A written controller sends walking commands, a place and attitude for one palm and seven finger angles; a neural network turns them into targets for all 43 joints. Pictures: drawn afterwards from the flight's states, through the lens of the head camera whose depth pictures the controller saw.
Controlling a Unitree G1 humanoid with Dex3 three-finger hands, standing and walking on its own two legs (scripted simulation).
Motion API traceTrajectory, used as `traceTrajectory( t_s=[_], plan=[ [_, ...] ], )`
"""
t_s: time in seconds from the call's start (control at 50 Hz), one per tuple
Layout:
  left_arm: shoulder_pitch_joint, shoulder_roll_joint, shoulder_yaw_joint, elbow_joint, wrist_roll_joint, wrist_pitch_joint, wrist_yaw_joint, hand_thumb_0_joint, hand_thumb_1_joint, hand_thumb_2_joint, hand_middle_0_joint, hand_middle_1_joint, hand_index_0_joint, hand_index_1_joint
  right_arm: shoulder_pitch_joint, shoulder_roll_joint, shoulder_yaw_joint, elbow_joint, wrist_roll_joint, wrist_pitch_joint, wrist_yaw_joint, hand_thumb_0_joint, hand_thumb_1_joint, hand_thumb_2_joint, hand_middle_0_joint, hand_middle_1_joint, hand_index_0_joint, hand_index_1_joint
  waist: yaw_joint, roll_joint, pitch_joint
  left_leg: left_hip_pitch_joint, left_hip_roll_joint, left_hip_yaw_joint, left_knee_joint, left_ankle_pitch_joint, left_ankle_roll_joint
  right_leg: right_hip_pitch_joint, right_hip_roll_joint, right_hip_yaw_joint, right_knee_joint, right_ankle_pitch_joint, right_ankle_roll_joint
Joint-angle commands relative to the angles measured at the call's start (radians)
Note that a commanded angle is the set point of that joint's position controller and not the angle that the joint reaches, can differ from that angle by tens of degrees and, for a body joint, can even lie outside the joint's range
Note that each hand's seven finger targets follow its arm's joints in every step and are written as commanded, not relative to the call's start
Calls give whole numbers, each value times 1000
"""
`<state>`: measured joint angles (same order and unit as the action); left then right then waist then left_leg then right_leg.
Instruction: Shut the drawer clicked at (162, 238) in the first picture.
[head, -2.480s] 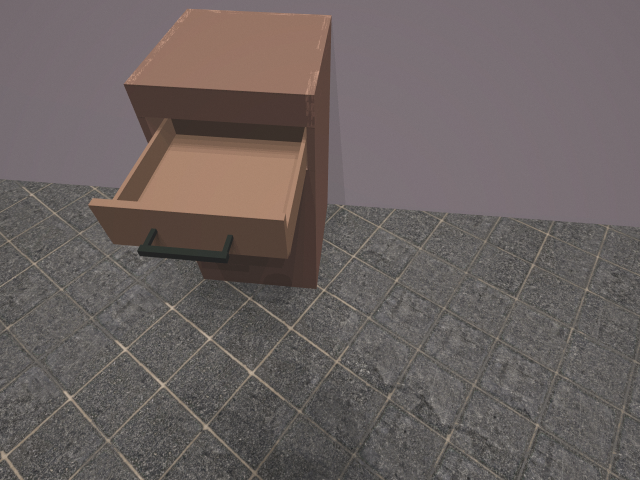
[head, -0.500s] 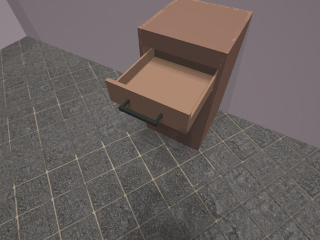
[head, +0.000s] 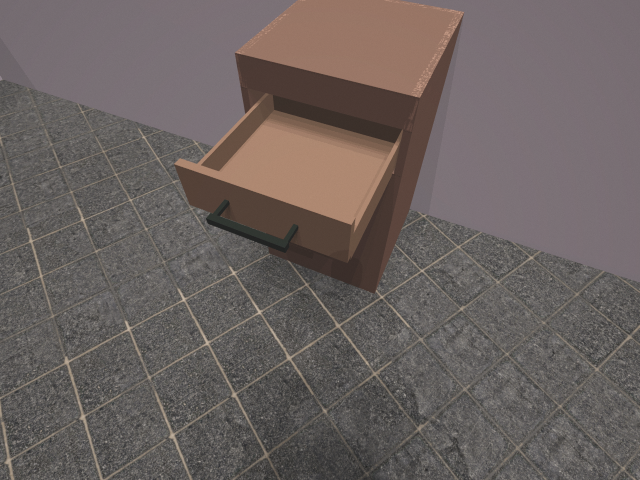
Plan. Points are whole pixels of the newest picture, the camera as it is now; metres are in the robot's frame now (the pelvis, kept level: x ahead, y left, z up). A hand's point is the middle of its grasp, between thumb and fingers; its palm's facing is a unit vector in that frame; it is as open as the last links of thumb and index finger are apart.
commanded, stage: turn to face it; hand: left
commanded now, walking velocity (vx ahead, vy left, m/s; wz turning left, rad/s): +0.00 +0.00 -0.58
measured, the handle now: (252, 225) +0.57 +0.18 -0.12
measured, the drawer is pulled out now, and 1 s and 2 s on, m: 0.30 0.30 0.30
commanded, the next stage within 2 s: take the last steps up to it in 0.60 s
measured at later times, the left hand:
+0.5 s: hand out of the picture +0.07 +0.15 -0.15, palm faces -0.11 -0.95 -0.28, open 7.4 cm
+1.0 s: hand (220, 449) +0.18 +0.16 -0.16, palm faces -0.24 -0.94 -0.23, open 7.4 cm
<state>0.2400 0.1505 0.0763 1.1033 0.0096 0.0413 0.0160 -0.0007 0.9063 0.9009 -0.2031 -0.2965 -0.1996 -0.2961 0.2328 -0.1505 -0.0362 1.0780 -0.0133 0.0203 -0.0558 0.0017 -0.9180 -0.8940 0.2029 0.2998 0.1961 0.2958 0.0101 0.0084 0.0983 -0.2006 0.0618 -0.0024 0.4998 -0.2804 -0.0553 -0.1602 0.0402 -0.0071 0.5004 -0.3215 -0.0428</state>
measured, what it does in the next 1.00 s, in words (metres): steps on the spot, turning right: left foot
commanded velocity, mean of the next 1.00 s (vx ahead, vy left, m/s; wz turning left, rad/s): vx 0.06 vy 0.05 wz -0.23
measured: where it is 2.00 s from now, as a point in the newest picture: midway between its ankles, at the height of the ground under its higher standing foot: outside the picture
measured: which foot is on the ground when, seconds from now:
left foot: down 0.00-0.20, up 0.22-0.78, down 0.80-1.00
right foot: down 0.00-0.80, up 0.82-1.00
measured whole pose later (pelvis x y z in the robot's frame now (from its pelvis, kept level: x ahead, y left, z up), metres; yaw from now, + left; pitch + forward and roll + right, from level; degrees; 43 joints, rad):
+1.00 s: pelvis +0.06 -0.01 +0.01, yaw -17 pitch +1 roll +0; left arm 0.18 0.20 0.07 0.99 0.02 0.01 -0.01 0.00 0.91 0.90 -0.20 -0.30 -0.20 -0.30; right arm 0.31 -0.16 -0.01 1.02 -0.03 -0.01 -0.03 0.00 -0.92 -0.89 0.20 0.30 0.20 0.30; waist 0.01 0.01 0.08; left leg -0.16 -0.01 -0.04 0.41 -0.26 0.01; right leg -0.33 0.00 -0.02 0.73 -0.46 -0.03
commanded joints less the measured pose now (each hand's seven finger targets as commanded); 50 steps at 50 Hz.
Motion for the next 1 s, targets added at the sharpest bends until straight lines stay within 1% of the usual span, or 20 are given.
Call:
traceTrajectory(
  t_s=[0.0, 0.06, 0.1, 0.14, 0.16, 0.18, 0.2, 0.22, 0.26, 0.3, 0.44, 0.64, 0.72, 0.74, 0.76, 0.78, 0.8, 0.84, 0.9, 0.98],
  plan=[
    [-3, 146, 45, -95, 7, -8, -7, 0, 900, 900, -200, -300, -200, -300, 66, -157, -44, -62, -6, -6, -16, 0, -900, -900, 200, 300, 200, 300, -22, 74, -37, 31, 124, -54, -71, 167, 80, -122, -75, 101, 8, 237, -17],
    [-37, 121, 47, -132, 6, -2, -19, 0, 900, 900, -200, -300, -200, -300, 82, -201, -58, -77, -12, -11, -19, 0, -900, -900, 200, 300, 200, 300, -25, 183, -69, 43, 261, -167, -153, 228, 169, -172, -12, 24, 211, -6, 8],
    [-38, 108, 46, -154, 6, 3, -27, 0, 900, 900, -200, -300, -200, -300, 51, -210, -63, -95, -19, -15, -14, 0, -900, -900, 200, 300, 200, 300, -9, 224, -64, 49, 307, -156, -149, 349, 210, -187, -16, 1, 279, -183, 15],
    [31, 119, 54, -148, 8, 0, -33, 0, 900, 900, -200, -300, -200, -300, -23, -213, -63, -127, -19, -12, -13, 0, -900, -900, 200, 300, 200, 300, 45, 178, -87, -42, 251, -57, -29, 347, 157, -35, -42, 7, 101, -62, 8],
    [109, 180, 68, -130, 19, -10, -28, 0, 900, 900, -200, -300, -200, -300, -70, -185, -60, -151, -7, -7, -12, 0, -900, -900, 200, 300, 200, 300, 89, -30, -96, -161, 121, 32, 174, 178, 79, 80, -111, 148, -122, 216, -9],
    [166, 301, 91, -111, 31, -18, -9, 0, 900, 900, -200, -300, -200, -300, -121, -110, -49, -199, 5, -6, -5, 0, -900, -900, 200, 300, 200, 300, 109, -336, -80, -389, -55, 118, 440, -302, 1, 165, -370, 498, -225, 556, -67],
    [175, 299, 82, -108, 12, -11, 2, 0, 900, 900, -200, -300, -200, -300, -130, -144, -55, -197, 0, 7, -8, 0, -900, -900, 200, 300, 200, 300, 111, -289, -101, -388, -37, -18, 567, -353, 3, 157, -389, 481, -184, 738, -91],
    [106, 248, 70, -126, 10, -10, 9, 0, 900, 900, -200, -300, -200, -300, -91, -153, -60, -168, 4, 17, -9, 0, -900, -900, 200, 300, 200, 300, 60, -233, -75, -386, -2, -69, 624, -271, 5, 104, -353, 424, -192, 581, -115],
    [4, 222, 58, -173, 10, -8, 8, 0, 900, 900, -200, -300, -200, -300, -95, -142, -56, -154, 2, 13, 3, 0, -900, -900, 200, 300, 200, 300, 25, -135, -52, -400, 6, -49, 663, -178, -6, 83, -290, 392, -167, 497, -161],
    [23, 211, 53, -178, 10, -22, 14, 0, 900, 900, -200, -300, -200, -300, -117, -120, -51, -161, 0, 9, 12, 0, -900, -900, 200, 300, 200, 300, 31, -78, -119, -391, -1, -35, 604, -142, -15, 163, -256, 356, -129, 632, -155],
    [88, 208, 51, -172, 10, -24, 22, 0, 900, 900, -200, -300, -200, -300, -169, -133, -47, -181, 8, 24, 7, 0, -900, -900, 200, 300, 200, 300, 37, -131, -138, -409, -24, -43, 562, -73, -19, 227, -219, 348, -145, 721, -78],
    [63, 215, 52, -184, 22, -30, 15, 0, 900, 900, -200, -300, -200, -300, -204, -116, -41, -222, 14, 6, 15, 0, -900, -900, 200, 300, 200, 300, 24, -95, -81, -240, -43, -41, 304, -137, 13, 79, -246, 432, -165, 565, -182],
    [27, 188, 43, -177, 9, -39, 12, 0, 900, 900, -200, -300, -200, -300, -38, -110, -34, -175, 11, -22, 13, 0, -900, -900, 200, 300, 200, 300, -36, -55, -121, 49, -57, -31, -51, 81, 34, -24, -173, 367, -84, 448, -94],
    [36, 159, 36, -183, 4, -42, 8, 0, 900, 900, -200, -300, -200, -300, 13, -148, -37, -161, 3, -35, 11, 0, -900, -900, 200, 300, 200, 300, -45, 39, -139, 157, 24, -117, -142, 81, 70, -122, -97, 303, -16, 273, -56],
    [60, 116, 27, -182, -1, -43, -1, 0, 900, 900, -200, -300, -200, -300, 47, -223, -48, -156, -12, -42, 10, 0, -900, -900, 200, 300, 200, 300, -42, 237, -148, 226, 199, -347, -201, 46, 164, -258, 22, 171, 130, -54, -8],
    [45, 116, 20, -186, 4, -47, -4, 0, 900, 900, -200, -300, -200, -300, 69, -235, -44, -160, -22, -34, 10, 0, -900, -900, 200, 300, 200, 300, -44, 262, -97, 159, 311, -478, -292, -45, 265, -310, 41, 66, 302, -280, 18],
    [21, 115, 14, -198, 13, -51, -8, 0, 900, 900, -200, -300, -200, -300, 49, -229, -40, -178, -24, -27, 13, 0, -900, -900, 200, 300, 200, 300, -29, 168, -33, 59, 326, -486, -313, -136, 311, -325, -3, 77, 393, -263, 18],
    [-27, 104, 10, -176, 22, -50, -19, 0, 900, 900, -200, -300, -200, -300, 68, -178, -17, -154, -29, -40, 14, 0, -900, -900, 200, 300, 200, 300, -30, 219, -19, 71, 216, -392, -300, 65, 283, -340, -30, 56, 442, -204, 16],
    [-55, 84, -7, -182, 11, -58, -28, 0, 900, 900, -200, -300, -200, -300, 95, -163, -10, -127, -24, -49, 14, 0, -900, -900, 200, 300, 200, 300, -15, 149, -56, 86, 152, -228, -238, 339, 250, -249, -45, -13, 335, -169, 13],
    [39, 99, 1, -139, 11, -61, -30, 0, 900, 900, -200, -300, -200, -300, 105, -165, -14, -92, -7, -43, 18, 0, -900, -900, 200, 300, 200, 300, 38, 43, -100, -76, 52, -102, -109, 149, 174, 97, -26, -64, -38, 33, 16]
  ],
)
